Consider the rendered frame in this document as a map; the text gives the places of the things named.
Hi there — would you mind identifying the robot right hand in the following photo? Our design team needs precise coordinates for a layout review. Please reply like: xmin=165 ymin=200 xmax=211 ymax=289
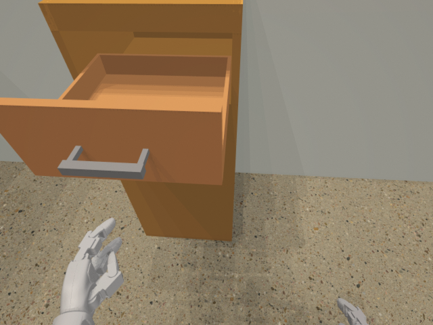
xmin=337 ymin=298 xmax=369 ymax=325

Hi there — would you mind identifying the cabinet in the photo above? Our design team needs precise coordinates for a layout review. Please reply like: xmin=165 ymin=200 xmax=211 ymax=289
xmin=38 ymin=0 xmax=243 ymax=241

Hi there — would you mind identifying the robot left hand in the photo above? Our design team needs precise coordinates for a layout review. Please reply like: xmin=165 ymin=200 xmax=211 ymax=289
xmin=60 ymin=217 xmax=124 ymax=317

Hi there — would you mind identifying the handle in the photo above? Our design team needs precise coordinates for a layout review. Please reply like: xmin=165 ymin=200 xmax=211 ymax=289
xmin=58 ymin=146 xmax=150 ymax=179

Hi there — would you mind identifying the robot left forearm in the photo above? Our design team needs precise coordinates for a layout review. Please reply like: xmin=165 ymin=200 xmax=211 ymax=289
xmin=52 ymin=311 xmax=95 ymax=325

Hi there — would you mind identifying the drawer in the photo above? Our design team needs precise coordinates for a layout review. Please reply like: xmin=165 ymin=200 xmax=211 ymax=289
xmin=0 ymin=53 xmax=231 ymax=185

